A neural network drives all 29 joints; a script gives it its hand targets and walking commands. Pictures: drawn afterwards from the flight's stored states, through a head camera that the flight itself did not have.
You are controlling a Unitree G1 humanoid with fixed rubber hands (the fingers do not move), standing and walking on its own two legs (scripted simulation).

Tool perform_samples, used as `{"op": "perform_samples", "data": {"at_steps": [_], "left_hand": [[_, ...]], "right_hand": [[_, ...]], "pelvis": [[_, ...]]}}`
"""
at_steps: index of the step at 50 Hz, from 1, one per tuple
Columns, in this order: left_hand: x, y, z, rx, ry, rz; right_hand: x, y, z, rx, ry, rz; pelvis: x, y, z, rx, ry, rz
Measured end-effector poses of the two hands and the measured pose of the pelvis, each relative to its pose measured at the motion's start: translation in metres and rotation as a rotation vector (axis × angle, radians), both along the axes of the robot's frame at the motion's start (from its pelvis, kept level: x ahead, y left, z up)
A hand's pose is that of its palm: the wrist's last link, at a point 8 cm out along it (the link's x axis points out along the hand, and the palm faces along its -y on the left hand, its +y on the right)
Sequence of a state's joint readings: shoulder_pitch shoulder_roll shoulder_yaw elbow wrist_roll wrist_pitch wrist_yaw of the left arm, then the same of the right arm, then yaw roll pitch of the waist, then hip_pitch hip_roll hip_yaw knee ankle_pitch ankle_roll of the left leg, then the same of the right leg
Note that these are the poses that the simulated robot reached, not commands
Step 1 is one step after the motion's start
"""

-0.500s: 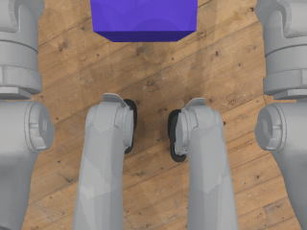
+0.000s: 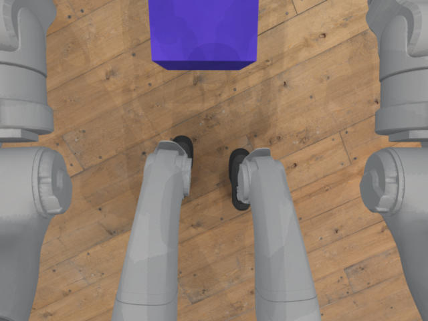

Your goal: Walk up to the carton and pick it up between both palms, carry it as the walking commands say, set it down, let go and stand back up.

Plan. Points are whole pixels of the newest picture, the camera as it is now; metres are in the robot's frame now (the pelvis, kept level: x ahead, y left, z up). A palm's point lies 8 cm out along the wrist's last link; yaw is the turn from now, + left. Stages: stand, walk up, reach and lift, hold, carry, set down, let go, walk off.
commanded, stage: set down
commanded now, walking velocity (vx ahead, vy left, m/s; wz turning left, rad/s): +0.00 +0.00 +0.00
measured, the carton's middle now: (203, 21) +0.57 +0.04 -0.45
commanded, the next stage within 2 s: let go in 0.26 s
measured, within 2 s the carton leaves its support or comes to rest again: neither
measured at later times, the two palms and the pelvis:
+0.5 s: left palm out of the picture +0.51 +0.23 -0.05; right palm out of the picture +0.53 -0.17 -0.04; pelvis +0.02 +0.00 +0.10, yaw +0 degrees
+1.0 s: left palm out of the picture +0.34 +0.24 +0.08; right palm out of the picture +0.36 -0.20 +0.08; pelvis +0.08 +0.01 +0.16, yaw +1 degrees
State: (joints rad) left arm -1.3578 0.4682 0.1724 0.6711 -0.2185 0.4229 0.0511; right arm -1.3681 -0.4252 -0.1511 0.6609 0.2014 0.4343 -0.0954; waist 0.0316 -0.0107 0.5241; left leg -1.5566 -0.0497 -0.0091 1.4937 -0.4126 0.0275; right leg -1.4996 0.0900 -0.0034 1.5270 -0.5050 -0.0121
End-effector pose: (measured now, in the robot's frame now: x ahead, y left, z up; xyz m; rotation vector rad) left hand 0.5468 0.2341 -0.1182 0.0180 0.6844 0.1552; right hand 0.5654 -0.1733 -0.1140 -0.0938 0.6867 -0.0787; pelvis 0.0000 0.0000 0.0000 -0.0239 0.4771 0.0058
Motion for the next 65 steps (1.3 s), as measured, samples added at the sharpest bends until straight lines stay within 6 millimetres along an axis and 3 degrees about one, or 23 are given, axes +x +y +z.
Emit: {"op": "perform_samples", "data": {"at_steps": [12,21,25,28,39,46,58,65], "left_hand": [[0.001,0.000,0.071,0.001,-0.004,-0.006],[-0.011,-0.001,0.077,0.027,0.011,-0.010],[-0.038,0.000,0.069,0.068,0.057,-0.042],[-0.067,0.004,0.072,0.100,0.091,-0.073],[-0.158,0.022,0.141,0.105,0.149,-0.082],[-0.191,0.012,0.189,0.089,0.111,-0.085],[-0.246,-0.011,0.213,0.079,0.151,-0.115],[-0.272,-0.005,0.231,0.098,0.148,-0.110]], "right_hand": [[-0.002,-0.010,0.074,-0.017,-0.004,0.001],[-0.011,0.000,0.081,-0.022,0.003,0.029],[-0.038,0.003,0.073,-0.066,0.047,0.050],[-0.066,-0.001,0.079,-0.107,0.073,0.067],[-0.149,-0.012,0.138,-0.085,0.132,0.093],[-0.183,-0.017,0.184,-0.064,0.094,0.069],[-0.259,-0.041,0.211,-0.066,0.150,0.034],[-0.281,-0.051,0.231,-0.071,0.133,0.051]], "pelvis": [[0.010,0.002,0.067,0.009,-0.042,-0.009],[0.013,0.001,0.091,0.003,-0.057,-0.002],[0.017,0.001,0.099,-0.001,-0.066,0.004],[0.022,0.001,0.107,-0.002,-0.095,0.008],[0.045,0.007,0.137,0.006,-0.202,0.021],[0.072,0.010,0.155,0.017,-0.223,0.014],[0.108,0.007,0.181,0.031,-0.385,-0.003],[0.124,0.001,0.191,0.037,-0.467,0.006]]}}
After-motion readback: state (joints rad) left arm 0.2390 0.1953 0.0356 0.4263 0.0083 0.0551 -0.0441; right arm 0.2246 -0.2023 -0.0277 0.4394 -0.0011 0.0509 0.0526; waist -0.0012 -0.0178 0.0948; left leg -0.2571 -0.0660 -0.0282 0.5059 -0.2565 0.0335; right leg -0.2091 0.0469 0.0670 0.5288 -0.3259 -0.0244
